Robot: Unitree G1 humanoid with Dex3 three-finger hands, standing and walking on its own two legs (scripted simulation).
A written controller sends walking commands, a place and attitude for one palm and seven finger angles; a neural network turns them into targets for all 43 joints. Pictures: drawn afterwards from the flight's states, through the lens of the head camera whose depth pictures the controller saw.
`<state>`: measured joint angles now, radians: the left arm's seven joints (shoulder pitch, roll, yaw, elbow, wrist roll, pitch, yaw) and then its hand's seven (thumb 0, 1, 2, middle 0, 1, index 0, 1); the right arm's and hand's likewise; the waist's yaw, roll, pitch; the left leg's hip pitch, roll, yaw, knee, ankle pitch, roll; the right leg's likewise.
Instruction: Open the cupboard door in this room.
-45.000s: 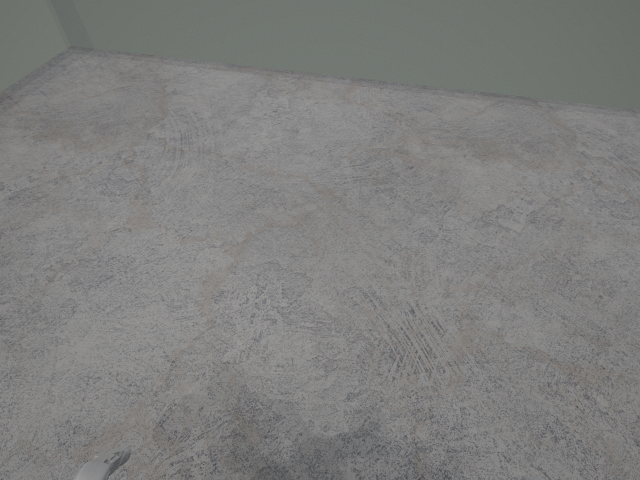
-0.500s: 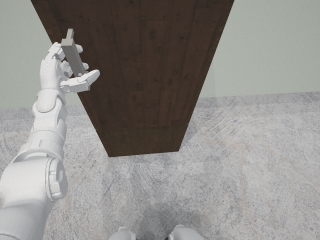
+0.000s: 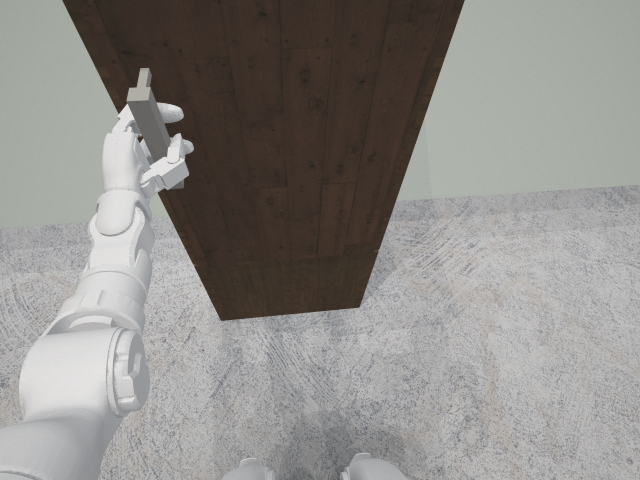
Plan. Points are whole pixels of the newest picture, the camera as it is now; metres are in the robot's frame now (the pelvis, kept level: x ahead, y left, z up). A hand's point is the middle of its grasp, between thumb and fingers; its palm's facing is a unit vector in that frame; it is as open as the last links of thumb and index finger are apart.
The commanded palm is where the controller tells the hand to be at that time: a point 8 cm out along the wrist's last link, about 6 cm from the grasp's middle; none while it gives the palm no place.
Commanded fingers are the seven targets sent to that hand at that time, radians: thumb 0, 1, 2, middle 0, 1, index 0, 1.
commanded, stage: pull the door open along its arc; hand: left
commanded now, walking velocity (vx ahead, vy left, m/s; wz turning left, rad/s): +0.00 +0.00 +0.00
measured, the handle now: (161, 132) +0.54 +0.17 +0.10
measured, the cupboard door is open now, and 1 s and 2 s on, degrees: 1 44 36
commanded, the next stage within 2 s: open thumb and fingers to let go in 0.92 s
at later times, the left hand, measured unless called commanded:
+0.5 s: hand (219, 249) +0.36 +0.09 +0.10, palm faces +0.29 -0.96 +0.07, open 6.0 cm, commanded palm +0.31 +0.13 +0.10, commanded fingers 0.00 0.90 0.90 -0.40 -1.35 -0.40 -1.35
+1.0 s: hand (306, 328) +0.27 +0.00 +0.10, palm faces +0.26 -0.96 -0.06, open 6.1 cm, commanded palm +0.23 +0.05 +0.10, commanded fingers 0.00 0.90 0.90 -0.40 -1.35 -0.40 -1.35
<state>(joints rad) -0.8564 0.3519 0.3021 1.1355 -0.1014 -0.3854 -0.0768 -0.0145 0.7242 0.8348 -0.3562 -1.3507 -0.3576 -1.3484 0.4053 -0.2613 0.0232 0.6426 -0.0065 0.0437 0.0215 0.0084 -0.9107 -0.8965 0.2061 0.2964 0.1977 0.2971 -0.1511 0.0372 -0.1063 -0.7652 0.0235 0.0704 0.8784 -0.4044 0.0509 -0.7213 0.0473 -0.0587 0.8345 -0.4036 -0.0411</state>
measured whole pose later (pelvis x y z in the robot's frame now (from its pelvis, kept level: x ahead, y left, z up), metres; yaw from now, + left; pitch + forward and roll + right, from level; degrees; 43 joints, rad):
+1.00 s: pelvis +0.01 -0.06 +0.02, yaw +4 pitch +2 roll +1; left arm 0.23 -0.03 -0.35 -0.06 0.03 -0.02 0.51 -0.01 0.65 0.71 -0.33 -1.32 -0.38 -1.35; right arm 0.19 -0.18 0.03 0.57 -0.04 0.03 0.04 0.02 -0.91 -0.90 0.20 0.30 0.20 0.30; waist -0.04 0.07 -0.09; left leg -0.39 0.02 -0.01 0.72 -0.36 -0.02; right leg -0.35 0.06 -0.12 0.71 -0.41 -0.12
